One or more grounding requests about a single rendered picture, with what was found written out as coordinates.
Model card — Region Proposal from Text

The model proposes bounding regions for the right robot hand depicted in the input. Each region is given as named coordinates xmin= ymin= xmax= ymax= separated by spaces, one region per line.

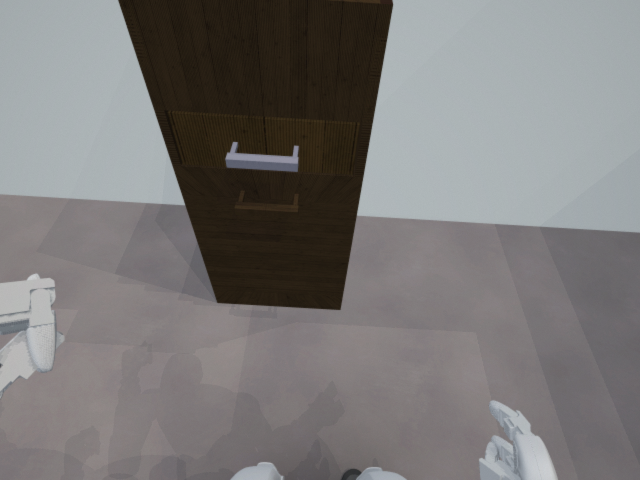
xmin=479 ymin=400 xmax=558 ymax=480

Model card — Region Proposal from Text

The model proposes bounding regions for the cabinet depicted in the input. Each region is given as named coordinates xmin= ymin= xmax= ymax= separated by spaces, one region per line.
xmin=118 ymin=0 xmax=393 ymax=310

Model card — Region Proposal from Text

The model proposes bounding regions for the drawer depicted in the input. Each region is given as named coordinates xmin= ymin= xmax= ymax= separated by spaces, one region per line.
xmin=167 ymin=111 xmax=360 ymax=175

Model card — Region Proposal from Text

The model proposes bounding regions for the left robot shin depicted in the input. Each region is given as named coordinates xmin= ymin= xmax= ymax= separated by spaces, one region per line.
xmin=257 ymin=462 xmax=279 ymax=473

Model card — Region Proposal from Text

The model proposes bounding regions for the left robot hand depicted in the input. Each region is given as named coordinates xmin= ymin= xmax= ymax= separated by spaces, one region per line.
xmin=0 ymin=274 xmax=64 ymax=399

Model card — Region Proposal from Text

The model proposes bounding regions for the handle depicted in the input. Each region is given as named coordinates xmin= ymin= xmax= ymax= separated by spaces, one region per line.
xmin=234 ymin=202 xmax=299 ymax=218
xmin=225 ymin=142 xmax=299 ymax=172

